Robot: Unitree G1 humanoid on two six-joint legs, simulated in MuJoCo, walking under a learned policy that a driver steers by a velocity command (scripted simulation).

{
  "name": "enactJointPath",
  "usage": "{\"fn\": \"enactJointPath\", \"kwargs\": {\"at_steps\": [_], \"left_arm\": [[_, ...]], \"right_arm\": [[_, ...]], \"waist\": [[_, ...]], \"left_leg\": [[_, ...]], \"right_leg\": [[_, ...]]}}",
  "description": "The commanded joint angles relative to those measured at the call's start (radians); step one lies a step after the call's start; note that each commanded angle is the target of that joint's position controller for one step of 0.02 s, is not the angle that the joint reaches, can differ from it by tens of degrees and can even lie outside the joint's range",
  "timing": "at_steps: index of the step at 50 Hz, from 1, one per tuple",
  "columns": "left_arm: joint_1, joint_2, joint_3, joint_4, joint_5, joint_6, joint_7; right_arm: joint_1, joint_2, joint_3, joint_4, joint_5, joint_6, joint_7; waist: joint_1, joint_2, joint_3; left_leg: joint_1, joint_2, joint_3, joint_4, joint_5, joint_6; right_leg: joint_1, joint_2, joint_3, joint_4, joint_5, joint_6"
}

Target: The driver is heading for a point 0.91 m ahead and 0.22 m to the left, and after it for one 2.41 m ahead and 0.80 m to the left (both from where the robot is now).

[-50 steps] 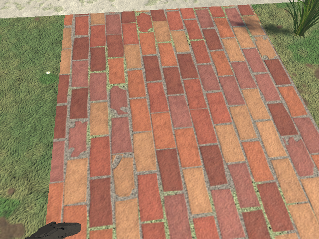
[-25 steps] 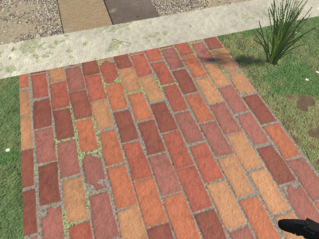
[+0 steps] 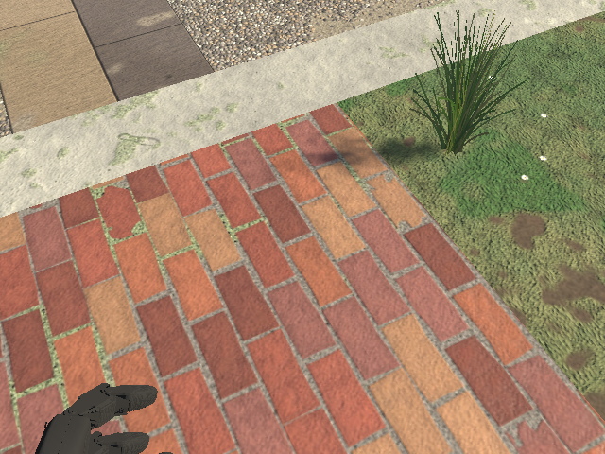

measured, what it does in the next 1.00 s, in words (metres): walks ahead, turning left: left foot, then right foot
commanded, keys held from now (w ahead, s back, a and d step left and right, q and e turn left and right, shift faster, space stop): w+q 0.74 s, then w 0.04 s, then w+e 0.22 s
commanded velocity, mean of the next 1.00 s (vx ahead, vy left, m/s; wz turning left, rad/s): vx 0.50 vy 0.00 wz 0.41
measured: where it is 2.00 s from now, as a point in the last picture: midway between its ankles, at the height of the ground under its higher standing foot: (206, 304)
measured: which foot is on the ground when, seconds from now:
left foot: up 0.00-0.46, down 0.48-1.00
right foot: down 0.00-0.50, up 0.52-0.96, down 0.98-1.00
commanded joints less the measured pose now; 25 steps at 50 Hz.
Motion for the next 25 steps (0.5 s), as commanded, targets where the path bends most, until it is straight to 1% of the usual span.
{"fn": "enactJointPath", "kwargs": {"at_steps": [1,2,3,4,5,6,7,9,10,12,14,16,18,19,20,21,22,23,24,25], "left_arm": [[0.359,0.185,0.070,0.038,-0.004,0.010,0.013],[0.303,0.148,0.059,0.038,-0.009,0.009,0.012],[0.247,0.119,0.051,0.041,-0.003,0.005,0.008],[0.210,0.094,0.046,0.045,0.004,-0.003,0.006],[0.188,0.090,0.048,0.052,0.008,-0.010,0.006],[0.182,0.091,0.052,0.062,0.008,-0.019,0.007],[0.179,0.099,0.057,0.072,0.007,-0.026,0.009],[0.187,0.117,0.065,0.094,0.008,-0.032,0.015],[0.195,0.125,0.068,0.105,0.008,-0.031,0.018],[0.202,0.142,0.072,0.118,0.006,-0.025,0.025],[0.224,0.164,0.078,0.133,0.001,-0.018,0.030],[0.259,0.184,0.084,0.152,-0.006,-0.008,0.033],[0.286,0.198,0.089,0.170,-0.017,0.006,0.033],[0.293,0.205,0.092,0.176,-0.022,0.014,0.033],[0.292,0.215,0.095,0.179,-0.026,0.021,0.035],[0.288,0.230,0.099,0.179,-0.028,0.028,0.038],[0.283,0.247,0.103,0.176,-0.032,0.036,0.042],[0.273,0.255,0.105,0.173,-0.035,0.044,0.046],[0.266,0.238,0.097,0.167,-0.036,0.046,0.050],[0.307,0.154,0.069,0.136,-0.002,0.036,0.049]], "right_arm": [[-0.022,-0.126,-0.023,-0.113,0.029,-0.032,-0.004],[-0.077,-0.128,-0.026,-0.124,0.025,-0.027,-0.004],[-0.104,-0.115,-0.028,-0.125,0.013,-0.021,-0.006],[-0.105,-0.102,-0.032,-0.122,0.008,-0.009,-0.006],[-0.089,-0.081,-0.030,-0.117,0.010,0.002,-0.003],[-0.087,-0.061,-0.028,-0.116,0.010,0.012,-0.002],[-0.097,-0.051,-0.027,-0.123,0.008,0.019,-0.001],[-0.139,-0.044,-0.027,-0.145,0.002,0.025,-0.002],[-0.162,-0.038,-0.025,-0.156,0.001,0.023,0.001],[-0.212,-0.026,-0.019,-0.173,0.002,0.018,0.014],[-0.287,-0.015,-0.011,-0.199,0.001,0.014,0.029],[-0.354,-0.010,-0.006,-0.230,0.001,0.014,0.041],[-0.403,-0.016,-0.007,-0.261,0.003,0.015,0.053],[-0.418,-0.022,-0.009,-0.275,0.003,0.016,0.058],[-0.421,-0.031,-0.013,-0.287,0.003,0.017,0.062],[-0.406,-0.045,-0.021,-0.293,0.001,0.020,0.064],[-0.362,-0.068,-0.034,-0.291,-0.001,0.024,0.064],[-0.256,-0.103,-0.055,-0.269,0.000,0.028,0.060],[-0.089,-0.158,-0.089,-0.226,0.003,0.034,0.046],[0.013,-0.257,-0.118,-0.203,0.008,0.044,0.023]], "waist": [[0.199,-0.190,-0.220],[0.177,-0.153,-0.133],[0.148,-0.122,-0.080],[0.121,-0.133,-0.049],[0.101,-0.140,-0.039],[0.091,-0.127,-0.033],[0.084,-0.108,-0.021],[0.085,-0.077,-0.001],[0.091,-0.069,0.006],[0.107,-0.061,0.018],[0.136,-0.048,0.040],[0.161,-0.036,0.063],[0.172,-0.037,0.077],[0.171,-0.040,0.078],[0.161,-0.049,0.068],[0.142,-0.067,0.041],[0.110,-0.088,-0.001],[0.046,-0.089,-0.065],[-0.043,-0.061,-0.151],[-0.045,0.119,-0.233]], "left_leg": [[-0.647,0.019,-0.072,0.554,-0.053,0.008],[-0.643,0.057,-0.047,0.542,0.027,0.011],[-0.615,0.083,-0.039,0.508,0.093,0.008],[-0.570,0.107,-0.044,0.475,0.143,0.005],[-0.525,0.116,-0.042,0.463,0.178,0.001],[-0.510,0.118,-0.038,0.458,0.200,-0.004],[-0.519,0.120,-0.041,0.444,0.227,-0.010],[-0.560,0.122,-0.052,0.377,0.295,-0.020],[-0.572,0.121,-0.051,0.323,0.341,-0.021],[-0.556,0.116,-0.027,0.198,0.441,-0.015],[-0.539,0.108,0.014,0.093,0.501,-0.005],[-0.548,0.103,0.042,0.020,0.503,0.011],[-0.565,0.096,0.063,-0.031,0.465,0.033],[-0.564,0.087,0.079,-0.049,0.431,0.046],[-0.539,0.069,0.101,-0.064,0.388,0.063],[-0.487,0.038,0.132,-0.068,0.336,0.082],[-0.408,-0.001,0.162,-0.065,0.283,0.103],[-0.265,-0.046,0.184,-0.088,0.267,0.131],[-0.005,-0.079,0.166,-0.151,0.326,0.171],[0.318,0.113,-0.158,-0.175,0.309,0.260]], "right_leg": [[0.687,-0.386,0.594,-0.247,-0.302,-0.212],[0.574,-0.343,0.460,-0.268,-0.255,-0.185],[0.474,-0.301,0.371,-0.302,-0.180,-0.170],[0.400,-0.268,0.290,-0.334,-0.096,-0.159],[0.349,-0.253,0.230,-0.363,-0.038,-0.155],[0.323,-0.251,0.186,-0.382,0.028,-0.161],[0.312,-0.252,0.143,-0.396,0.085,-0.166],[0.321,-0.255,0.077,-0.412,0.157,-0.171],[0.334,-0.252,0.045,-0.416,0.177,-0.170],[0.346,-0.236,-0.023,-0.423,0.191,-0.157],[0.362,-0.240,-0.071,-0.428,0.194,-0.148],[0.410,-0.258,-0.100,-0.423,0.199,-0.142],[0.480,-0.276,-0.122,-0.398,0.230,-0.129],[0.512,-0.284,-0.135,-0.374,0.276,-0.120],[0.536,-0.287,-0.152,-0.334,0.380,-0.109],[0.553,-0.286,-0.169,-0.272,0.546,-0.098],[0.562,-0.281,-0.185,-0.178,0.716,-0.087],[0.538,-0.264,-0.205,-0.018,0.818,-0.071],[0.415,-0.225,-0.227,0.209,0.749,-0.035],[0.078,-0.143,-0.228,0.551,0.220,0.018]]}}
Velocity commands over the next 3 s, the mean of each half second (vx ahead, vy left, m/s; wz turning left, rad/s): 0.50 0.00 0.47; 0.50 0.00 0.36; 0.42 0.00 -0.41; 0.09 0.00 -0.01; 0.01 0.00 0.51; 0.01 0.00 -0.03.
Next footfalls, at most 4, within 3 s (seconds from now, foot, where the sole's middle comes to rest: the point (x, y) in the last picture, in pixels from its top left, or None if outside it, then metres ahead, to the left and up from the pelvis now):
0.48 left None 0.38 0.17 -0.76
0.98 right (256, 349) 0.72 0.09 -0.76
1.48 left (153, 286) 0.92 0.35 -0.76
1.82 right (250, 280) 0.91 0.10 -0.76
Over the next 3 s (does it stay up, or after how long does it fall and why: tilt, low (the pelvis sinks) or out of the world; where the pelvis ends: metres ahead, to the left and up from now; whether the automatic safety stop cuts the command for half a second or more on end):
stays up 0.86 0.24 0.01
